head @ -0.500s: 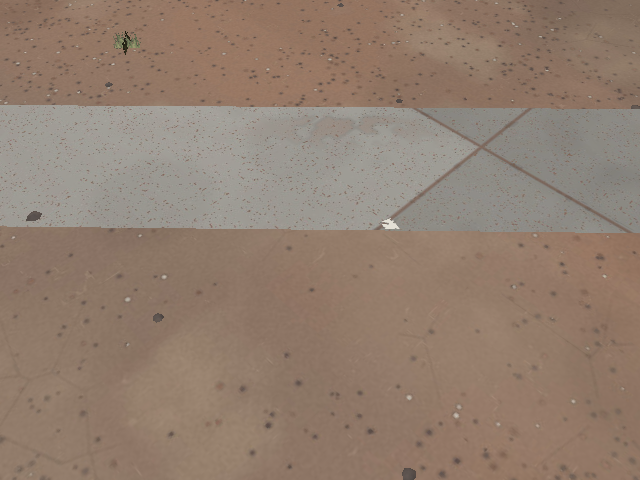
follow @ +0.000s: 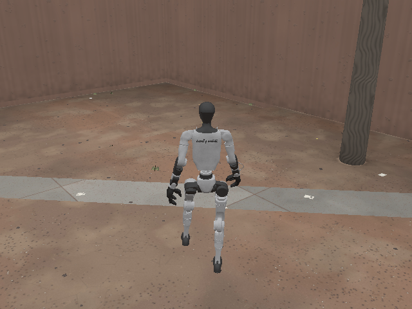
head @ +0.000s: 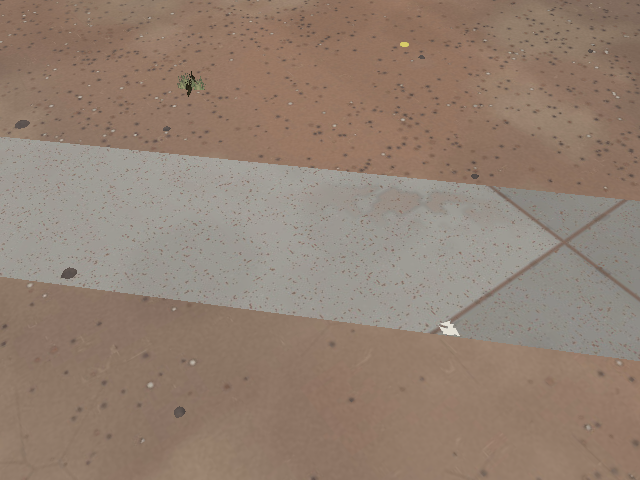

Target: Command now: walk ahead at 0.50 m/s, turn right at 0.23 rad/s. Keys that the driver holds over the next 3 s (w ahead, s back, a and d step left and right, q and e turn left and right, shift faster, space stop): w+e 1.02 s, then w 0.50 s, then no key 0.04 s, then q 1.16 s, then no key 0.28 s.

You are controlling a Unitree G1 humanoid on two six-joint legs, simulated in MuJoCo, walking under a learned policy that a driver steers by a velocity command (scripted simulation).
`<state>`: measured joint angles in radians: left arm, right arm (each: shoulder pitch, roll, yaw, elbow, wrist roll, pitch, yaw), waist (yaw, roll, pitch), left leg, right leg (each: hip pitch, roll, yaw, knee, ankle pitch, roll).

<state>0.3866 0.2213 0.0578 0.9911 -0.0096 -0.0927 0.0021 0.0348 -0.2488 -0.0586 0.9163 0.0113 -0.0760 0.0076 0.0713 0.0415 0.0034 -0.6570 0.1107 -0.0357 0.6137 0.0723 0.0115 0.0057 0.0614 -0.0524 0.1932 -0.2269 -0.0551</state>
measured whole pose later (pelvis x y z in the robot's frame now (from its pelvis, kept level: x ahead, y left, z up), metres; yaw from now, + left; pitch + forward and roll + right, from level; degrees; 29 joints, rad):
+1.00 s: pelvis +0.51 -0.11 +0.00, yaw -33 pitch +2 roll +1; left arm 0.33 0.26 0.08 0.77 -0.02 -0.06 0.01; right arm 0.02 -0.29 -0.07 0.80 -0.01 -0.10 0.00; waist 0.06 0.04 0.03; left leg -0.66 0.09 -0.09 0.67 0.01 -0.05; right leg -0.14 0.10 0.10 0.34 -0.22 -0.09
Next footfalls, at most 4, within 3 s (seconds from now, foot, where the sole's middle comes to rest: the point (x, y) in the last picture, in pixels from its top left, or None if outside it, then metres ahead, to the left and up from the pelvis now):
0.14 left None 0.27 0.15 -0.78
0.66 right None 0.48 -0.17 -0.78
1.16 left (427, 344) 0.83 -0.15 -0.78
1.66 right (582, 333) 0.88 -0.52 -0.78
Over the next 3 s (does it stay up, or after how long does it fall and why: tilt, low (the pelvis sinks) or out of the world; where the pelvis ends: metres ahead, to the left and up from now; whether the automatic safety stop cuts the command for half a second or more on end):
stays up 0.91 -0.35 -0.01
